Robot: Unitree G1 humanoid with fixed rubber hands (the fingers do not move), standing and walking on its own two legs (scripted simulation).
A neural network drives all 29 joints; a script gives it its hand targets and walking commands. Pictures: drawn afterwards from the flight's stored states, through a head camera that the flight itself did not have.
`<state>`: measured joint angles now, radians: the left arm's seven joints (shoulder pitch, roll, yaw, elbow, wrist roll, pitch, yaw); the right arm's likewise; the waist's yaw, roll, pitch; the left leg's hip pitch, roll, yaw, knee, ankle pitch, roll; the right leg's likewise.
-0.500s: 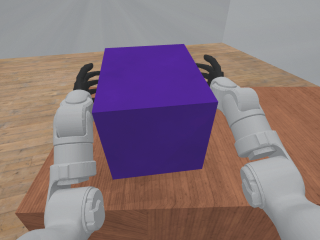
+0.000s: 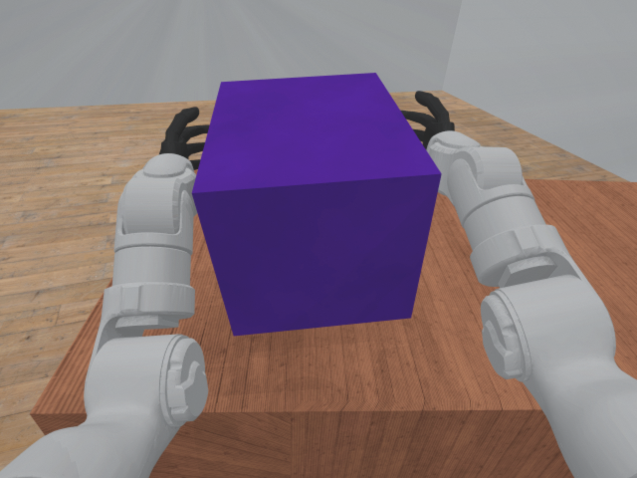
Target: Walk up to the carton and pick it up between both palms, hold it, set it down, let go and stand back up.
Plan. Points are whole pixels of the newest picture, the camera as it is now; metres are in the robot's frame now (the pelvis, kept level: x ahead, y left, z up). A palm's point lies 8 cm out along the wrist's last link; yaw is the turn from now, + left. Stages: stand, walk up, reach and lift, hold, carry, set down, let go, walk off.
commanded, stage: hold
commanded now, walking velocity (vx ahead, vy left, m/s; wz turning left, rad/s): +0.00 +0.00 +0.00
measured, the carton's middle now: (310, 193) +0.39 +0.00 +0.23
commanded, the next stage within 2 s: none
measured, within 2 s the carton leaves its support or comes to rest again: neither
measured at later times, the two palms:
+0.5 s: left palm (167, 183) +0.35 +0.17 +0.27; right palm (430, 168) +0.37 -0.14 +0.28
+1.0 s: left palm (177, 169) +0.38 +0.16 +0.27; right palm (436, 153) +0.38 -0.14 +0.30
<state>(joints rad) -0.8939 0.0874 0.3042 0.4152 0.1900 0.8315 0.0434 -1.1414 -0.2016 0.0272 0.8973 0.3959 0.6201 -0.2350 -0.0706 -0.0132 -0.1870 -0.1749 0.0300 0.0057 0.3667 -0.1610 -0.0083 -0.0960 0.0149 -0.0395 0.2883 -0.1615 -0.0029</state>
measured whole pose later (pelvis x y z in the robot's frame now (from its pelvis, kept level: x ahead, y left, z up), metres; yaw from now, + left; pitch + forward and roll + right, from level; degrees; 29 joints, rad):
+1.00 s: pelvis +0.00 +0.00 +0.00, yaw -1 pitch -2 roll -1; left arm -0.92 0.08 0.31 0.47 0.21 0.82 0.04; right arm -1.16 -0.21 0.04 0.95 0.40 0.60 -0.22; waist -0.06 -0.01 -0.18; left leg -0.17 0.03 0.01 0.37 -0.16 0.00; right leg -0.09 0.01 -0.03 0.29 -0.16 0.00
